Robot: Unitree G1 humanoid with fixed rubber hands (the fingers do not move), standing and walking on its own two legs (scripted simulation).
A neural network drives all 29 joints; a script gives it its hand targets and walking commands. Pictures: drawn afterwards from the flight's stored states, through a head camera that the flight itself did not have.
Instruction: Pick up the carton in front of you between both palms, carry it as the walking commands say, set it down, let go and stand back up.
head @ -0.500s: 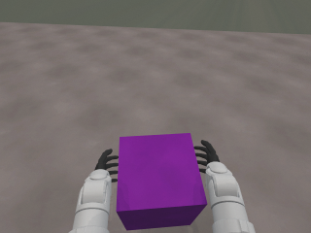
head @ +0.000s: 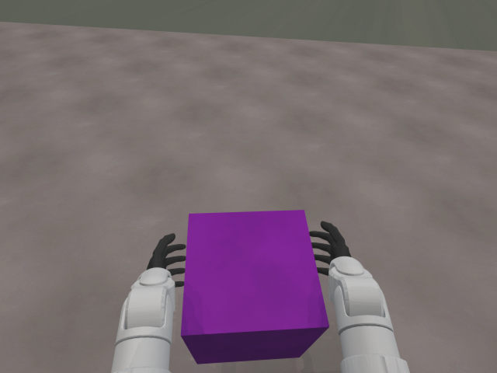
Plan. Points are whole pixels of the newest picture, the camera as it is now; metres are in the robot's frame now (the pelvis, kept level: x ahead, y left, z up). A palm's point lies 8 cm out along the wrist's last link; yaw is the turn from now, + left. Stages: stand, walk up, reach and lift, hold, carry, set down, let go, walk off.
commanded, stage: carry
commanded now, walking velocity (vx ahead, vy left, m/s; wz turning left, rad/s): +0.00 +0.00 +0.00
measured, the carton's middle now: (248, 290) +0.32 +0.00 -0.06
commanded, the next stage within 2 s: hold in 0.44 s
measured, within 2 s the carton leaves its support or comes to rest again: neither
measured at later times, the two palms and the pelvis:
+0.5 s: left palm (157, 276) +0.29 +0.15 +0.05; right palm (339, 270) +0.30 -0.14 +0.05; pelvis +0.00 +0.01 +0.00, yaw +0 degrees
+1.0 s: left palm (154, 290) +0.27 +0.15 +0.05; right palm (335, 260) +0.31 -0.14 +0.05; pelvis -0.01 -0.03 +0.01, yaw +8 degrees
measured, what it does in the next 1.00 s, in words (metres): stands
